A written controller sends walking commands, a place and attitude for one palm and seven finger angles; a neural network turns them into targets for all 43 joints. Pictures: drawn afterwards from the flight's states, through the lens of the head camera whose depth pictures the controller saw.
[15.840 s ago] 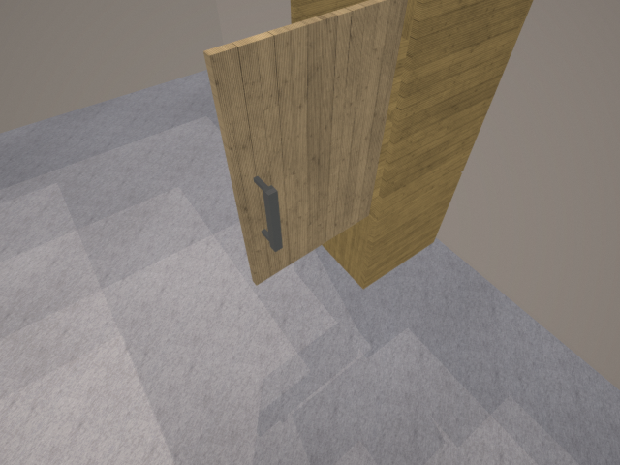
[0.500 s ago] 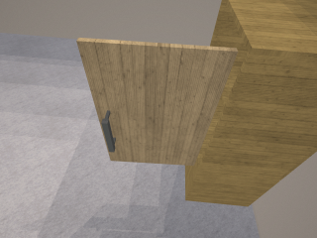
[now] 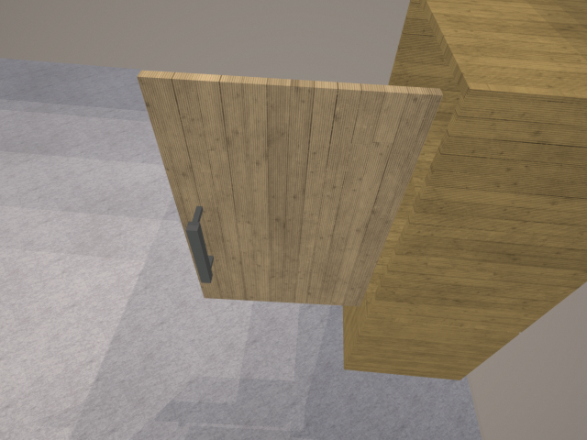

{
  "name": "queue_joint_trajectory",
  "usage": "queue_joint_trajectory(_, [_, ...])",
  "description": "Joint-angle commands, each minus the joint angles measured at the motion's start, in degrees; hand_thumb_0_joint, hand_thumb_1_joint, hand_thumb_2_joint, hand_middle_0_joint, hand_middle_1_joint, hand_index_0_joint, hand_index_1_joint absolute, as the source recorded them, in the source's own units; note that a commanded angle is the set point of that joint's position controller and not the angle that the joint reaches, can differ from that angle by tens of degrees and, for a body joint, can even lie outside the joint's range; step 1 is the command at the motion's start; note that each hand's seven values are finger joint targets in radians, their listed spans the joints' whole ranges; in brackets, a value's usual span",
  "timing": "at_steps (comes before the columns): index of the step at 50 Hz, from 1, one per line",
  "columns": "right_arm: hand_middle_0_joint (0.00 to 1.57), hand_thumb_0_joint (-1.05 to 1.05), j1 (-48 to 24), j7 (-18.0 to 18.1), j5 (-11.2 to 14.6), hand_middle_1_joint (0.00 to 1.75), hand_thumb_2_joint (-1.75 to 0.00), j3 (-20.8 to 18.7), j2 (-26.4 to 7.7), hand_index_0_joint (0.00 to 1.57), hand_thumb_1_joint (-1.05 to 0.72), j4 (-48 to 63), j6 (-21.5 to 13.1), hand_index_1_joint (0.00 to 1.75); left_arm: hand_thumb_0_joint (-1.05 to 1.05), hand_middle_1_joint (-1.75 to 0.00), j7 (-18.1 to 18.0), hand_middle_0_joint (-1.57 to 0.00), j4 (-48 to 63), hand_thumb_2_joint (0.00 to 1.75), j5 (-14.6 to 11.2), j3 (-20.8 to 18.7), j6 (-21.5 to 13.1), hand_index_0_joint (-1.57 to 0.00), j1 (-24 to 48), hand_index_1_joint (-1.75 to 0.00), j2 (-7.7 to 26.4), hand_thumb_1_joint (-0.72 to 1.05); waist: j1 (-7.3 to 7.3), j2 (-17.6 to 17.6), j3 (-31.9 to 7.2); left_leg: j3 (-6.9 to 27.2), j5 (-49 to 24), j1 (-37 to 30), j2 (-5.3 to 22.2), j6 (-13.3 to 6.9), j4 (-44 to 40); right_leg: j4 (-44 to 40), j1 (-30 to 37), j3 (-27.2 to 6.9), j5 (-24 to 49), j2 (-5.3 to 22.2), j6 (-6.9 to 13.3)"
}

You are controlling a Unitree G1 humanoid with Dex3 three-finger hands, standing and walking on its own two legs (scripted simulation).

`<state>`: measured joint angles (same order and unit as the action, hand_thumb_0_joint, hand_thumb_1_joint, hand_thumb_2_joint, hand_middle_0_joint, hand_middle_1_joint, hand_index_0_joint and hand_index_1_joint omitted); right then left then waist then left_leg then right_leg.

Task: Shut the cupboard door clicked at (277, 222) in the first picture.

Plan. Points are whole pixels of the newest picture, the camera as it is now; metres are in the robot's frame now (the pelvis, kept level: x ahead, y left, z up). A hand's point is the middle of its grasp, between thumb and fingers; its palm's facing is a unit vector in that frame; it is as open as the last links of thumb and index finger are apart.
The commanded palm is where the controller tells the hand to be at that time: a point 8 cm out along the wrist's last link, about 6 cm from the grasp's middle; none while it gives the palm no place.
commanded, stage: look again from close up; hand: left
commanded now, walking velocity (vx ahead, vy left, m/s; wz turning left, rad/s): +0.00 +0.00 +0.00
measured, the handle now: (202, 246) +0.46 +0.20 -0.09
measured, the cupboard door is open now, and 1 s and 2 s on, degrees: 92 92 92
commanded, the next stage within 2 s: raise the hand and make a fist in 0.20 s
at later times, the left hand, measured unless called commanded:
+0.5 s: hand (160, 384) +0.19 +0.19 -0.03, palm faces +0.25 -0.96 -0.07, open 7.1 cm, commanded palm +0.10 +0.23 -0.08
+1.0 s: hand (184, 415) +0.17 +0.16 -0.09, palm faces -0.02 -1.00 -0.01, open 4.8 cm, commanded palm +0.13 +0.22 -0.08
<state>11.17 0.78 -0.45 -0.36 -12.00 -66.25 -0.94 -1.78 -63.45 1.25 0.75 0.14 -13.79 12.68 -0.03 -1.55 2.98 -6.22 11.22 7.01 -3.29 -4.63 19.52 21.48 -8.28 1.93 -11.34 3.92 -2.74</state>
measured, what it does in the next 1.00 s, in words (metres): lowers itself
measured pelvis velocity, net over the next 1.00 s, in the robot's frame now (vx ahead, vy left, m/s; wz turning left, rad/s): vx -0.03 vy -0.05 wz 0.07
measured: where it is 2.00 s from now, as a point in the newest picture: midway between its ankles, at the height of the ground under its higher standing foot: outside the picture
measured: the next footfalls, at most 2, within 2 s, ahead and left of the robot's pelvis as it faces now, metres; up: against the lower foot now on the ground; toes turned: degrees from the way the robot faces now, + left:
none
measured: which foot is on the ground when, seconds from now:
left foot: down 0.00-1.00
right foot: down 0.00-1.00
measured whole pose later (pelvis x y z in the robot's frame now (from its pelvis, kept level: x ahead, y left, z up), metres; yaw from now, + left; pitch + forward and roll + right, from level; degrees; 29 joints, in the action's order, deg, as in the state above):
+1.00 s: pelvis -0.03 -0.05 -0.13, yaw +4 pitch +18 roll -3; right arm 9.3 3.3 2.3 0.2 -11.0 -32.3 -14.6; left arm 25.6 -2.5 -20.1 -11.8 -22.8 -20.6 15.1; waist -2.0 1.7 -9.0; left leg 1.8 33.0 61.5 0.6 -0.8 76.4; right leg 72.8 -60.2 8.1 -30.9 -0.9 4.0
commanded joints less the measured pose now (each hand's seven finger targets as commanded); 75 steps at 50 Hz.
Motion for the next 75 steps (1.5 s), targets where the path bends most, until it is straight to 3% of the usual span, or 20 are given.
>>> queue_joint_trajectory(1, [0.20, 0.00, 1.0, 0.4, 0.2, 0.30, -0.90, -1.4, -8.9, 0.20, -0.90, 2.3, -1.1, 0.30, 0.00, -0.30, -0.5, -0.20, 1.8, 0.90, -0.2, -1.4, -1.0, -0.20, -2.1, -0.30, 7.3, 0.90, 0.04, 1.6, -0.9, 9.4, -7.0, -0.9, 10.4, 3.5, -5.1, -2.4, -1.9, -3.4, 4.6, 4.0, 3.0])
queue_joint_trajectory(14, [0.20, 0.00, 1.1, 0.5, 0.2, 0.30, -0.90, -1.2, -8.4, 0.20, -0.90, 2.2, -1.1, 0.30, 0.00, -0.30, -0.5, -0.20, 1.8, 0.90, -0.2, -1.4, -1.1, -0.20, -1.9, -0.30, 7.0, 0.90, 0.03, 1.2, -1.0, 8.9, -7.7, -1.3, 10.4, 3.5, -4.8, -2.9, -1.8, -3.9, 5.5, 4.0, 3.1])
queue_joint_trajectory(15, [0.20, 0.00, 1.7, 0.1, 0.4, 0.30, -0.90, -0.2, -7.0, 0.20, -0.90, 6.0, -1.5, 0.30, 0.00, -0.30, -2.6, -0.20, 0.7, 0.90, 0.4, -0.2, -1.9, -0.20, -4.6, -0.30, 3.8, 0.90, 0.13, 3.4, -0.1, 7.4, -21.6, 2.3, 12.3, 4.1, 4.5, 1.4, -3.4, -3.6, 9.3, 3.7, 2.9])
queue_joint_trajectory(16, [0.20, 0.00, 8.6, 5.5, 0.5, 0.30, -0.90, -3.5, -18.4, 0.20, -0.90, 23.2, -11.1, 0.30, 0.00, -0.30, -2.8, -0.20, 89.1, 0.90, -5.0, -32.0, -17.3, -0.20, 45.1, -0.30, 43.2, 0.90, 8.77, 0.7, -22.3, 14.5, -28.9, -14.5, 8.9, 5.9, 8.0, 14.0, -1.4, 1.0, 14.3, -2.6, 2.8])
queue_joint_trajectory(17, [0.20, 0.00, 2.7, 5.9, 4.7, 0.30, -0.90, -0.4, -10.8, 0.20, -0.90, 23.0, -15.2, 0.30, 0.00, -0.32, -2.3, -0.22, 69.7, 0.90, -6.8, -5.4, -12.9, -0.22, 2.9, -0.32, 11.4, 0.90, 1.69, 20.0, -30.1, 12.3, -33.8, -22.0, 8.5, 7.1, 10.4, 21.3, -11.6, 3.5, -2.8, -5.1, 3.1])
queue_joint_trajectory(18, [0.20, 0.00, 0.4, 3.8, 2.1, 0.30, -0.90, -0.2, -9.2, 0.20, -0.90, 25.4, -17.7, 0.30, 0.00, -0.34, -1.7, -0.24, 70.2, 0.90, -11.3, -2.3, -6.2, -0.24, -11.6, -0.34, -0.9, 0.90, 0.29, 21.2, -25.4, 12.0, -35.9, -15.2, 8.4, 9.1, 5.3, 21.1, -12.4, 2.9, -7.4, -4.3, 3.7])
queue_joint_trajectory(19, [0.20, 0.00, 1.2, 2.3, 2.2, 0.30, -0.90, -1.5, -8.5, 0.20, -0.90, 23.9, -19.0, 0.30, 0.00, -0.36, -2.1, -0.25, 66.0, 0.90, -10.4, -4.5, -6.9, -0.25, -2.1, -0.36, 1.5, 0.90, 3.14, 11.2, -10.3, 11.9, -23.3, -1.3, 8.0, 8.5, 4.9, 19.4, -17.1, 2.4, -8.0, -3.5, 3.2])
queue_joint_trajectory(20, [0.20, 0.00, 1.3, 1.2, 1.5, 0.30, -0.90, -2.7, -9.8, 0.20, -0.90, 26.1, -19.3, 0.30, 0.00, -0.38, -0.6, -0.27, 61.7, 0.90, -11.0, -5.1, -9.5, -0.27, 0.7, -0.38, 0.3, 0.90, 3.97, 9.3, 0.2, 12.3, -9.3, 8.1, 6.1, 8.3, 7.8, 16.0, -20.3, 3.5, -7.4, -3.6, 3.8])
queue_joint_trajectory(21, [0.20, 0.00, 0.6, 0.6, 1.2, 0.30, -0.90, -3.4, -10.5, 0.20, -0.90, 27.4, -19.4, 0.30, 0.00, -0.40, 1.2, -0.29, 53.7, 0.90, -11.8, -9.5, -13.0, -0.29, -3.4, -0.40, 2.2, 0.90, 3.06, 4.2, 3.5, 11.7, 3.3, 16.9, 4.3, 8.0, 11.7, 13.7, -23.2, 4.7, -6.9, -3.4, 4.3])
queue_joint_trajectory(25, [0.20, 0.00, -2.4, -1.2, 1.1, 0.30, -0.90, -4.7, -9.8, 0.20, -0.90, 35.2, -19.6, 0.30, 0.00, -0.48, 17.5, -0.36, 40.9, 0.90, -18.3, -12.7, -33.6, -0.36, -19.0, -0.48, -0.5, 0.90, -1.88, -16.7, -4.8, 6.8, 11.4, 37.6, 0.5, 6.0, 30.3, 22.9, -32.1, -1.4, -18.6, -2.3, 5.0])
queue_joint_trajectory(27, [0.20, 0.00, -3.5, -1.5, 1.8, 0.30, -0.90, -5.3, -10.2, 0.20, -0.90, 38.8, -20.6, 0.30, 0.00, -0.52, 26.2, -0.40, 41.3, 0.90, -19.6, -14.5, -41.8, -0.40, -15.5, -0.52, 3.9, 0.90, -1.63, -13.5, -8.9, 6.4, 15.2, 46.2, 0.1, 5.8, 37.7, 27.4, -33.9, -7.2, -22.2, -1.0, 4.8])
queue_joint_trajectory(29, [0.20, 0.00, -4.6, -1.6, 2.9, 0.30, -0.90, -5.3, -10.9, 0.20, -0.90, 42.7, -20.0, 0.30, 0.00, -0.56, 30.8, -0.44, 44.9, 0.90, -21.3, -19.0, -41.4, -0.44, -12.9, -0.56, 9.6, 0.90, -3.27, -5.3, -14.5, 5.1, 17.1, 50.6, -0.2, 4.7, 41.9, 29.6, -33.3, -11.6, -26.4, -0.7, 4.8])
queue_joint_trajectory(32, [0.20, 0.00, -5.5, 0.0, 3.4, 0.30, -0.90, -4.6, -10.1, 0.20, -0.90, 47.8, -19.9, 0.30, 0.00, -0.62, 30.4, -0.49, 59.1, 0.90, -25.0, -21.8, -37.3, -0.49, -6.9, -0.62, 12.8, 0.90, -3.74, 1.8, -21.2, 5.7, 20.0, 51.8, 0.8, 3.6, 44.2, 29.3, -34.2, -13.7, -35.8, -1.2, 4.2])
queue_joint_trajectory(35, [0.20, 0.00, -3.5, 1.5, 2.9, 0.30, -0.90, -4.3, -9.0, 0.20, -0.90, 47.0, -20.2, 0.30, 0.00, -0.68, 26.2, -0.55, 75.1, 0.90, -25.0, -21.7, -37.6, -0.55, -3.0, -0.68, 13.7, 0.90, -1.96, 7.5, -26.2, 6.8, 15.1, 48.0, 2.2, 2.7, 47.1, 31.9, -35.3, -12.6, -27.8, -2.3, 3.8])
queue_joint_trajectory(38, [0.20, 0.00, -1.9, 2.7, 2.6, 0.30, -0.90, -3.8, -9.1, 0.20, -0.90, 43.9, -19.9, 0.30, 0.00, -0.74, 25.0, -0.60, 78.9, 0.90, -23.1, -16.6, -37.3, -0.60, -0.9, -0.74, 11.1, 0.90, 1.46, 5.5, -24.7, 8.3, 12.3, 48.3, 3.1, 2.1, 49.6, 34.3, -38.2, -11.0, -20.6, -3.5, 3.1])
queue_joint_trajectory(41, [0.20, 0.00, -1.4, 3.4, 2.8, 0.30, -0.90, -3.8, -9.5, 0.20, -0.90, 42.0, -19.2, 0.30, 0.00, -0.80, 26.5, -0.66, 74.2, 0.90, -22.0, -14.5, -34.0, -0.66, -2.4, -0.80, 10.1, 0.90, 2.41, 5.4, -22.5, 8.6, 12.2, 50.5, 3.3, 2.2, 50.4, 34.9, -40.0, -9.4, -19.1, -3.6, 3.2])
queue_joint_trajectory(48, [0.20, 0.00, -3.0, 3.3, 3.4, 0.30, -0.90, -3.7, -7.7, 0.20, -0.90, 43.1, -16.7, 0.30, 0.00, -0.94, 26.7, -0.79, 70.3, 0.90, -23.5, -19.8, -24.9, -0.79, -9.9, -0.94, 11.1, 0.90, -2.00, 1.4, -28.9, 9.4, 5.7, 50.5, 3.2, 2.8, 48.1, 37.1, -31.5, -7.6, -7.6, -3.2, 2.6])
queue_joint_trajectory(51, [0.20, 0.00, -3.0, 2.8, 3.3, 0.30, -0.90, -3.8, -7.2, 0.20, -0.90, 43.8, -16.3, 0.30, 0.00, -1.00, 24.6, -0.84, 71.7, 0.90, -23.2, -19.5, -25.7, -0.84, -11.0, -1.00, 9.4, 0.90, -1.99, -0.8, -29.6, 9.3, 5.8, 50.8, 3.2, 3.1, 46.9, 37.9, -31.5, -6.3, -6.9, -3.0, 2.5])
queue_joint_trajectory(53, [0.20, 0.00, -3.2, 2.6, 2.9, 0.30, -0.90, -3.6, -7.3, 0.20, -0.90, 44.1, -16.1, 0.30, 0.00, -1.04, 23.7, -0.88, 72.1, 0.90, -22.7, -18.1, -26.5, -0.88, -11.1, -1.04, 9.0, 0.90, -2.45, 2.8, -27.6, 9.5, 5.6, 49.8, 3.2, 3.2, 45.9, 39.3, -34.3, -4.6, -8.1, -3.9, 3.8])
queue_joint_trajectory(75, [0.20, 0.00, -0.2, 1.8, 2.5, 0.30, -0.90, -3.3, -10.1, 0.20, -0.90, 47.7, -12.7, 0.30, 0.00, -1.48, 18.4, -1.28, 77.9, 0.90, -18.4, -11.3, -28.5, -1.28, -10.8, -1.48, 6.9, 0.90, -0.16, 6.7, -26.5, 13.8, 7.9, 40.7, 4.0, 5.7, 40.0, 43.0, -45.8, 2.7, -11.7, -5.5, 5.1])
